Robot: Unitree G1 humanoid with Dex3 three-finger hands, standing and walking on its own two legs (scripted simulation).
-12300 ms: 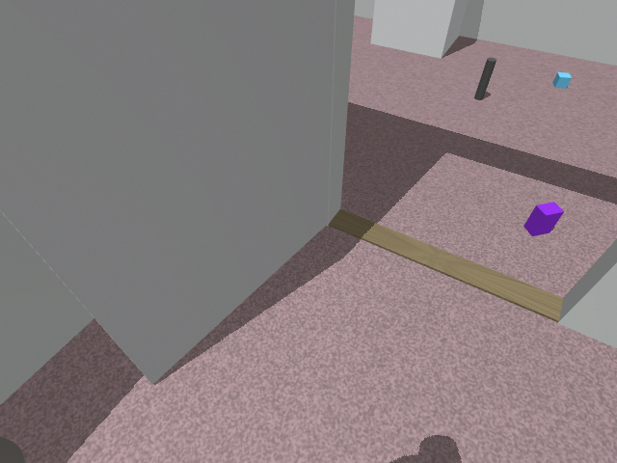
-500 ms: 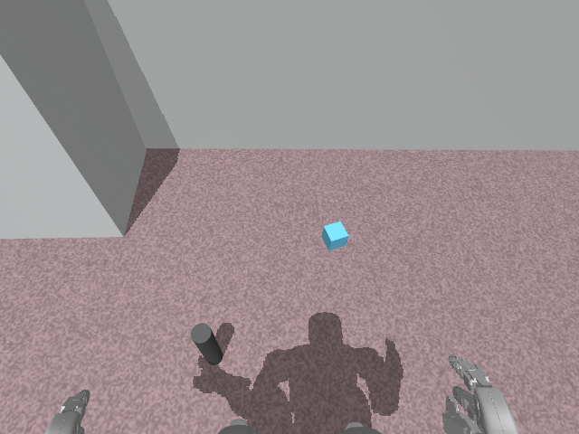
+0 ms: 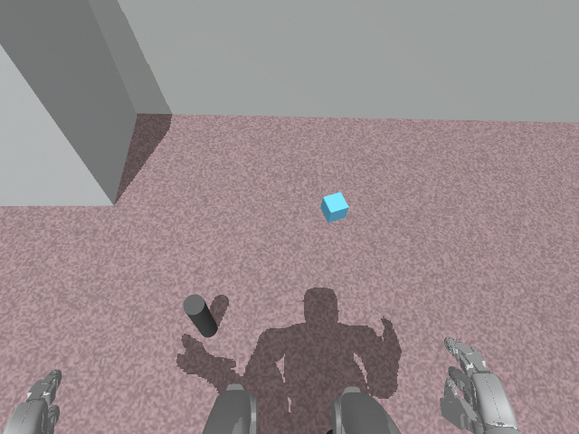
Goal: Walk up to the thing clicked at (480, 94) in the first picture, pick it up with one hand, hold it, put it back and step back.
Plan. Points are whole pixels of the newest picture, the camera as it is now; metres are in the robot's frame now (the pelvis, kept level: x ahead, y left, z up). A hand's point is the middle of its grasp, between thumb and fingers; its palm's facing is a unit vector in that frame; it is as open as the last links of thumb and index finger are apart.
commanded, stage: go down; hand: left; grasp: from above
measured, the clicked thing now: (202, 317) +0.43 +0.23 -0.55
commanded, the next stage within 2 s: none
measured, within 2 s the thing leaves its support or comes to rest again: neither
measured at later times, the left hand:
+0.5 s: hand (78, 366) +0.25 +0.36 -0.19, palm faces +0.18 -0.97 -0.19, open 17.4 cm
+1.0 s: hand (79, 344) +0.30 +0.39 -0.23, palm faces +0.16 -0.98 -0.13, open 17.4 cm
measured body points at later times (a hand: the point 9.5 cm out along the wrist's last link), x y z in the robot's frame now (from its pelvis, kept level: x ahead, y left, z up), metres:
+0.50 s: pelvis -0.05 +0.00 -0.14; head +0.13 +0.03 +0.27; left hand +0.24 +0.41 -0.18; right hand +0.11 -0.27 -0.25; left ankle +0.02 +0.12 -0.64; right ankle +0.01 -0.13 -0.63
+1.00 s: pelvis -0.06 +0.00 -0.21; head +0.14 +0.05 +0.19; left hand +0.29 +0.44 -0.22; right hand +0.08 -0.28 -0.31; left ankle +0.02 +0.12 -0.64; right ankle +0.01 -0.13 -0.63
